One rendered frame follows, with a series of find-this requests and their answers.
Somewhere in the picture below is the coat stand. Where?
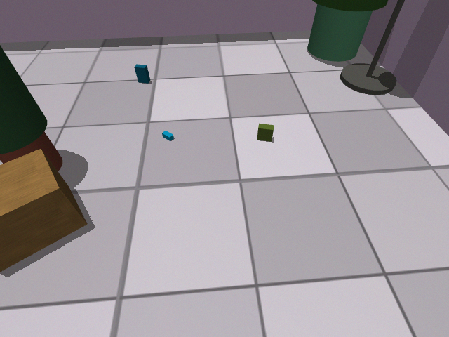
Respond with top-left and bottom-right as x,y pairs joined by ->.
340,0 -> 405,95

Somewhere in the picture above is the potted plant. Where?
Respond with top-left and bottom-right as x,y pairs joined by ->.
307,0 -> 388,62
0,46 -> 62,171

